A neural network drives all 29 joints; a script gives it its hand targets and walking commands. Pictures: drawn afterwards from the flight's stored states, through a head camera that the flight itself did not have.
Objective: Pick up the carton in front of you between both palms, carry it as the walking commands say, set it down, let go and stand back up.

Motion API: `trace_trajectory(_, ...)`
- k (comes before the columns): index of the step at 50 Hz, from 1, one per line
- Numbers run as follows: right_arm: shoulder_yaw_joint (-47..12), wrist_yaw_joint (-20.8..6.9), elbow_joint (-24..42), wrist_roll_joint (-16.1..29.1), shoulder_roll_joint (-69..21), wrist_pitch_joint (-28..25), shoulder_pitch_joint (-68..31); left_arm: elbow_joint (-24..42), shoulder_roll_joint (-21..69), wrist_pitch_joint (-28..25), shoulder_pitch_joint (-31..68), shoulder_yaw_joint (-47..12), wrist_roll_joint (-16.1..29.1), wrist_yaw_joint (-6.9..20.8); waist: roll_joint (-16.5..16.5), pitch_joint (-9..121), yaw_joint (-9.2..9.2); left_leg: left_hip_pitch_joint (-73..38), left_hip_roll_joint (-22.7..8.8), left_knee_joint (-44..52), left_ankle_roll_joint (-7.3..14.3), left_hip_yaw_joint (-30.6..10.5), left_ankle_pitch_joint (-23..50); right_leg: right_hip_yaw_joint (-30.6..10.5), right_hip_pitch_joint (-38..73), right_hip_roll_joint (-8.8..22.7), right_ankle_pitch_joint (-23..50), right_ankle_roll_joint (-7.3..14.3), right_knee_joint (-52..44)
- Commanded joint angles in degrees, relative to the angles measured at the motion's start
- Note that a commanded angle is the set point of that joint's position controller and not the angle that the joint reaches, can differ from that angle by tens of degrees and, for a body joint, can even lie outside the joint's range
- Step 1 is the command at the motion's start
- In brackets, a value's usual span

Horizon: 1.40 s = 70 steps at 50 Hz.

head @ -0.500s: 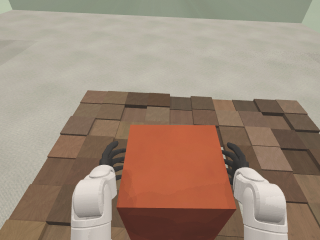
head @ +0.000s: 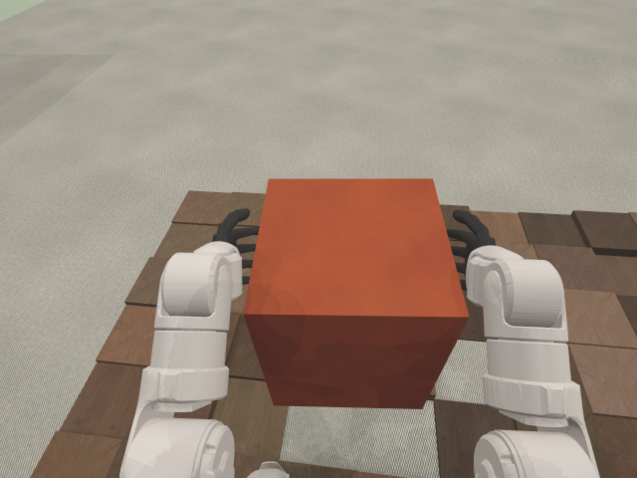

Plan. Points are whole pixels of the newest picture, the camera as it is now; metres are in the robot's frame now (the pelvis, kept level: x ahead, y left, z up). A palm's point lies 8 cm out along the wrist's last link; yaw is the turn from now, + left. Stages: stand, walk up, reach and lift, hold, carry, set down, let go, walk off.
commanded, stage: carry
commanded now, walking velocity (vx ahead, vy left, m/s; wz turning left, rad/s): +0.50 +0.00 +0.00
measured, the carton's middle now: (348, 298) +0.35 +0.00 +0.05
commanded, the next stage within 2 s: none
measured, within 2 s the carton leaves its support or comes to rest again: neither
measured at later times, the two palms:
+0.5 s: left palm (258, 152) +0.71 +0.19 +0.04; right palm (408, 154) +0.69 -0.11 +0.05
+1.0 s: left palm (257, 45) +1.07 +0.24 +0.12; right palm (374, 40) +1.09 -0.06 +0.12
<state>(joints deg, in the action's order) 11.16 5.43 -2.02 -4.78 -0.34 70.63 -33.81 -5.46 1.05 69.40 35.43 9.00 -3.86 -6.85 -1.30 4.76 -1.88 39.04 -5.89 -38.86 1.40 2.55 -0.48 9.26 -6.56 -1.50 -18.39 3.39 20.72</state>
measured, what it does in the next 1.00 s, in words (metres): walks ahead: left foot, then right foot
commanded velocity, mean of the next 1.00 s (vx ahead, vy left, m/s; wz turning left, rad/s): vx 0.50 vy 0.00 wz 0.00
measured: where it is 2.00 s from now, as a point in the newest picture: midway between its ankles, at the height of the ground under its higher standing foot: (318, 228)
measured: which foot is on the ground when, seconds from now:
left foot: up 0.00-0.12, down 0.14-0.62, up 0.64-1.00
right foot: down 0.00-0.16, up 0.18-0.56, down 0.58-1.00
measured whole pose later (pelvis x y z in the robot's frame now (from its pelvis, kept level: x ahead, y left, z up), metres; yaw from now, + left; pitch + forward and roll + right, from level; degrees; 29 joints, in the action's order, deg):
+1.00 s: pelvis +0.73 +0.07 -0.02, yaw +0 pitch +4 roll -2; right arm 14.1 5.7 -3.4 -5.5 -1.2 69.8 -36.8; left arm -7.2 0.7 68.8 38.6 10.1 -2.1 -7.7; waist -0.8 4.7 -4.3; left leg 32.0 -1.4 -27.5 1.9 4.7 0.8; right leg 3.7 -6.3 -0.6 -26.0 0.1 28.3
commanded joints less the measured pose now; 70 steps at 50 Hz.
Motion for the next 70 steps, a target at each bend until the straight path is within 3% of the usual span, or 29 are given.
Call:
trace_trajectory(1,-35.66,-11.41,-0.79,24.53,-57.87,-1.99,-41.15,3.07,56.71,-1.58,38.78,-32.87,24.65,13.35,6.63,12.18,-2.45,1.26,2.65,8.08,0.74,2.76,6.27,-6.79,14.28,11.49,27.12,5.8,-1.38)
trace_trajectory(4,-33.8,-11.6,-2.79,25.25,-59.38,-1.82,-43.98,2.16,58.0,-1.72,42.52,-31.98,24.9,12.84,8.88,12.92,-1.73,-7.37,4.37,13.84,2.18,4.12,9.05,-5.37,15.54,11.38,36.35,3.11,3.73)
trace_trajectory(6,-31.86,-11.65,-4.58,24.79,-59.59,-1.68,-43.33,1.66,59.21,-1.48,43.74,-32.03,25.24,12.71,7.7,18.6,2.83,-23.6,7.56,16.32,1.9,7.83,8.02,-1.26,13.31,8.94,44.01,-0.22,17.61)
trace_trajectory(7,-30.63,-11.81,-5.0,24.18,-59.51,-1.63,-42.86,1.57,59.54,-1.36,44.37,-31.99,25.5,12.7,3.36,21.72,5.27,-35.3,5.19,16.0,0.72,6.64,6.44,0.3,5.88,7.43,34.53,-1.72,28.99)
trace_trajectory(8,-29.22,-11.94,-6.1,23.81,-59.02,-1.38,-42.12,1.07,60.34,-1.14,45.1,-31.87,25.66,12.66,-5.34,26.21,5.19,-50.34,-5.88,4.25,1.51,-6.02,20.32,-1.98,-9.0,5.53,12.32,-2.43,40.71)
trace_trajectory(9,-28.61,-11.89,-7.06,23.04,-57.21,-1.58,-42.07,-0.59,62.68,-0.54,44.82,-30.77,25.76,12.58,-19.07,33.24,5.53,-65.63,-15.81,7.78,12.2,-27.73,17.64,-6.21,-28.12,-1.61,-12.27,-3.86,56.01)
trace_trajectory(10,-29.32,-12.13,-7.04,24.05,-60.28,-1.72,-40.49,0.62,62.77,-0.54,44.72,-30.58,25.24,12.36,-16.27,31.75,6.04,-64.32,-15.24,12.01,13.72,-30.59,7.74,-9.26,-35.13,-1.12,-13.44,-2.64,60.21)
trace_trajectory(12,-30.96,-12.73,0.44,25.67,-64.54,-2.22,-45.45,4.0,66.2,-1.05,46.92,-31.58,25.05,11.8,-6.05,26.4,5.74,-55.5,-12.09,13.74,10.69,-23.54,13.75,-10.66,-35.77,2.66,-7.19,-1.39,53.53)
trace_trajectory(13,-32.33,-12.8,3.86,26.61,-66.23,-2.36,-47.39,6.03,67.61,-1.34,46.58,-32.04,24.82,11.35,-4.13,25.85,5.14,-52.47,-12.1,14.67,10.0,-20.59,15.93,-10.9,-34.44,4.31,-4.43,-1.53,49.34)
trace_trajectory(21,-41.95,-13.42,16.19,26.65,-65.41,-4.64,-34.91,16.95,65.56,-4.36,30.76,-39.11,19.65,9.73,-6.07,26.68,5.94,-56.65,-5.56,12.34,8.04,-7.37,29.63,-5.95,-38.18,2.76,8.57,-2.94,30.63)
trace_trajectory(27,-46.57,-13.86,16.53,27.57,-57.64,-5.78,-33.31,19.01,56.78,-4.63,31.48,-42.56,19.62,11.1,-4.8,18.29,8.22,-57.01,-3.66,10.37,8.84,-7.05,27.16,-2.76,-39.94,1.21,15.75,-1.08,14.73)
trace_trajectory(29,-46.47,-13.63,13.68,27.91,-55.52,-5.43,-35.51,16.31,52.67,-3.83,30.62,-40.76,19.49,11.56,-5.51,17.23,3.71,-42.32,-4.35,9.16,6.53,-2.59,34.12,0.99,-17.15,-1.91,16.68,1.27,7.96)
trace_trajectory(30,-46.43,-13.54,12.17,27.9,-55.45,-5.14,-36.52,14.64,51.68,-3.54,30.23,-39.42,19.32,11.81,-4.04,24.15,-1.03,-34.04,-0.71,-2.32,3.56,3.31,34.63,0.63,1.09,-2.18,17.41,3.89,9.82)
trace_trajectory(31,-45.33,-13.53,10.82,28.59,-55.78,-4.52,-37.13,11.85,49.62,-3.75,28.44,-37.5,18.44,11.92,13.15,33.05,-4.32,-14.12,6.52,-26.77,-2.5,3.15,19.62,-24.67,23.02,12.09,27.68,13.79,10.89)
trace_trajectory(32,-44.34,-13.56,9.47,28.25,-55.67,-4.28,-37.35,9.5,51.6,-3.57,26.62,-37.17,19.44,12.18,20.18,35.16,-4.77,-0.8,13.01,-39.58,-3.19,-0.51,-27.05,-37.35,31.73,19.21,41.52,17.82,7.33)
trace_trajectory(33,-43.79,-13.36,7.55,27.91,-56.68,-4.27,-36.93,9.27,53.06,-3.46,26.85,-37.75,21.01,12.55,13.88,33.6,-4.46,3.64,9.5,-44.21,-0.94,-5.75,-29.0,-34.85,31.52,18.5,39.52,16.71,9.65)
trace_trajectory(34,-42.21,-13.19,7.25,27.32,-57.69,-4.36,-37.12,10.1,55.6,-3.63,29.95,-39.05,22.95,12.9,7.03,30.21,-4.14,6.1,7.04,-39.81,0.69,-6.06,-26.5,-32.79,27.46,17.84,35.27,13.46,8.77)
trace_trajectory(35,-41.19,-12.86,7.22,26.63,-58.72,-4.25,-37.55,12.26,57.35,-3.69,33.38,-40.04,24.26,13.04,4.45,26.2,-3.56,7.18,5.43,-34.42,1.53,-6.21,-24.02,-31.06,22.92,17.21,32.09,11.16,7.24)
trace_trajectory(37,-38.84,-11.93,6.42,24.55,-58.84,-3.98,-38.19,13.65,60.54,-3.52,40.25,-41.0,27.77,13.58,4.48,23.65,-2.34,4.3,4.51,-29.78,1.61,-5.44,-22.01,-28.12,15.09,15.87,20.98,9.42,3.75)
trace_trajectory(40,-36.16,-10.63,4.95,21.46,-57.61,-3.39,-36.91,14.17,62.14,-2.78,44.29,-41.15,30.04,14.25,4.84,21.33,-2.06,5.06,3.15,-23.13,0.3,-3.74,-18.18,-25.17,10.63,15.56,16.51,10.49,0.65)
trace_trajectory(44,-33.88,-10.03,1.48,18.58,-56.0,-2.38,-35.83,9.32,62.11,-1.59,42.81,-39.16,29.53,15.1,7.84,16.96,-2.42,-6.87,5.42,-0.5,-0.75,2.33,-6.16,-13.91,0.64,10.63,22.69,7.61,-0.75)
trace_trajectory(47,-33.09,-10.54,-1.38,18.38,-56.1,-1.98,-35.81,4.28,61.82,-1.45,41.13,-37.03,28.08,15.4,9.02,15.4,-2.44,-11.32,6.05,8.91,0.54,3.3,3.12,-12.07,2.99,10.56,24.57,4.81,0.92)
trace_trajectory(50,-33.18,-11.11,-0.44,20.87,-56.62,-1.77,-40.2,3.84,61.8,-1.48,44.01,-36.09,27.64,14.96,6.82,18.81,2.45,-26.54,7.05,15.72,0.28,6.23,4.74,-6.77,3.74,8.46,34.11,0.44,14.14)
trace_trajectory(51,-32.99,-11.24,0.61,21.93,-56.13,-1.55,-42.01,4.68,61.1,-1.25,45.79,-35.94,27.73,14.55,2.77,21.18,4.45,-36.17,5.07,14.89,-1.06,4.53,1.44,-4.92,-2.17,6.27,26.38,-0.99,23.89)
trace_trajectory(52,-32.16,-11.14,0.8,21.98,-54.0,-1.46,-44.29,5.81,61.45,-0.41,48.43,-35.15,28.26,13.96,-10.4,28.36,4.24,-53.08,-9.65,14.1,7.76,-20.03,-4.34,-5.46,-20.32,1.47,11.46,-3.8,40.03)
trace_trajectory(53,-33.16,-10.98,1.18,23.86,-55.64,-1.27,-44.6,7.67,60.41,0.24,49.79,-34.97,28.04,13.36,-17.42,29.75,5.95,-57.2,-12.85,17.28,11.71,-31.94,-9.52,-7.44,-30.39,-2.67,-9.81,-3.26,49.14)
trace_trajectory(56,-34.95,-10.84,12.38,29.11,-57.47,0.31,-54.01,12.35,59.71,1.39,53.15,-32.95,27.23,10.8,-3.83,25.11,5.73,-50.05,-10.16,16.86,9.41,-23.27,-0.41,-10.56,-33.25,2.36,-5.18,-1.38,47.14)
trace_trajectory(64,-33.62,-11.52,13.54,29.7,-55.3,5.08,-52.64,11.97,52.21,5.66,45.92,-28.24,18.3,7.56,-4.72,26.16,6.74,-54.43,-8.56,16.45,10.82,-14.32,13.52,-7.35,-38.8,2.53,0.82,-2.27,31.88)
trace_trajectory(70,-33.3,-13.6,8.94,27.1,-58.24,5.7,-47.11,9.49,54.29,6.81,41.12,-28.96,15.76,9.44,-4.8,18.3,7.58,-51.75,-2.59,15.3,6.1,-4.15,23.25,-1.08,-30.93,-0.88,21.48,-2.14,8.74)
